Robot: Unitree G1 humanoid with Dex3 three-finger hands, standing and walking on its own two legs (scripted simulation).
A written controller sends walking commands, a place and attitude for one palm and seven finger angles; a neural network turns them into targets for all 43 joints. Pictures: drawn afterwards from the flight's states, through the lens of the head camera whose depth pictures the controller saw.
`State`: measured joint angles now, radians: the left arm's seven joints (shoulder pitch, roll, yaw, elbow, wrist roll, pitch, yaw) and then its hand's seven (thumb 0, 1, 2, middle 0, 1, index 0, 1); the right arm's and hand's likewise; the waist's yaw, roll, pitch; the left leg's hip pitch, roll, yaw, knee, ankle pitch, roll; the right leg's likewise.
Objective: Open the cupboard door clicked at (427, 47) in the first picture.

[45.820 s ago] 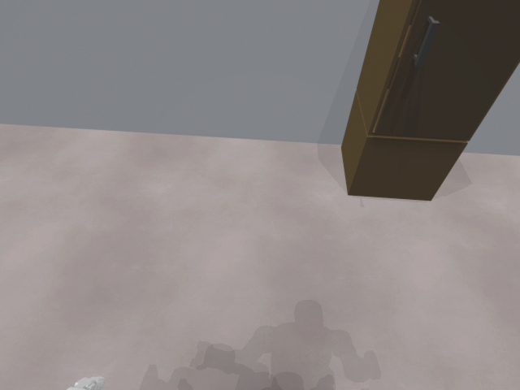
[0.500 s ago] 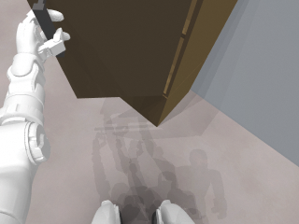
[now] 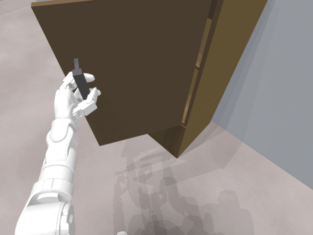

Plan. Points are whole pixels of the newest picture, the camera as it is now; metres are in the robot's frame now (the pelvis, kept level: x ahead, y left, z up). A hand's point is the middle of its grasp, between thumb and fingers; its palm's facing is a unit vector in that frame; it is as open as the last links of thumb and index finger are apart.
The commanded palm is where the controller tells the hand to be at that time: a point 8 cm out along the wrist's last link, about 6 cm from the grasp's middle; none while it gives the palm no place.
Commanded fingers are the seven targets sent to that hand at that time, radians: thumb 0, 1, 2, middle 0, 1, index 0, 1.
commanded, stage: pull the door open along its arc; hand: left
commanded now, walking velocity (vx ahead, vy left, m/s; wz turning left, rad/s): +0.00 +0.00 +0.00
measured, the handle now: (84, 86) +0.49 +0.18 +0.09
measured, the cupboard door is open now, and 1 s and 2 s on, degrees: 60 92 94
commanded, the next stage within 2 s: open thumb and fingers to let go in 0.56 s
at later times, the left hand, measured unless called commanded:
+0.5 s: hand (131, 142) +0.31 +0.05 +0.09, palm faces +0.36 -0.93 +0.02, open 6.0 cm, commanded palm +0.25 +0.10 +0.09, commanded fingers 0.00 0.90 0.90 -0.40 -1.35 -0.40 -1.35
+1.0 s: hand (141, 148) +0.30 +0.03 +0.09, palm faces +0.38 -0.92 -0.01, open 8.8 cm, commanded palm +0.25 +0.07 +0.09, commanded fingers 0.00 -0.36 0.36 -0.31 -1.22 -0.31 -1.22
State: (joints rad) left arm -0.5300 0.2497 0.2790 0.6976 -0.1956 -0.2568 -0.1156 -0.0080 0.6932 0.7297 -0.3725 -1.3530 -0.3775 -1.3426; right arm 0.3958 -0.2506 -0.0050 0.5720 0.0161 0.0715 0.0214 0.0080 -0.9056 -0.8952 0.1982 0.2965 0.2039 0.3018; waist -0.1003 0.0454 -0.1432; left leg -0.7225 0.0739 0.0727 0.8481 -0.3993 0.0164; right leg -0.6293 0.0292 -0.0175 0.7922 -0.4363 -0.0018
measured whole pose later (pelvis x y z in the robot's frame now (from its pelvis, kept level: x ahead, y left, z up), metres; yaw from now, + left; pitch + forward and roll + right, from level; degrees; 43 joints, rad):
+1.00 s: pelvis -0.01 -0.06 +0.01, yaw +6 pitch +5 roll +1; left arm -0.06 -0.12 -0.19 0.23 0.03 -0.14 0.52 0.00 0.25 0.63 -0.35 -1.29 -0.35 -1.28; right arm 0.19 -0.19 0.00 0.61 -0.06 0.05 0.00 0.01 -0.91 -0.90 0.20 0.30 0.20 0.30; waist 0.00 0.05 -0.09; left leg -0.49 0.04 -0.01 0.73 -0.32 -0.05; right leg -0.41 0.01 -0.10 0.78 -0.45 -0.07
